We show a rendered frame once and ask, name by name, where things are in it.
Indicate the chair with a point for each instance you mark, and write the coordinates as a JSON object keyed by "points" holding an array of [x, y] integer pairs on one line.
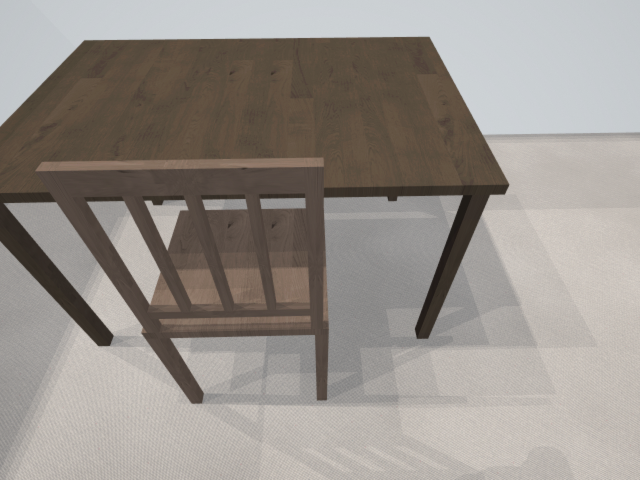
{"points": [[226, 273]]}

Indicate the table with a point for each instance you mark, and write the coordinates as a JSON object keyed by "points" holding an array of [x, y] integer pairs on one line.
{"points": [[383, 112]]}

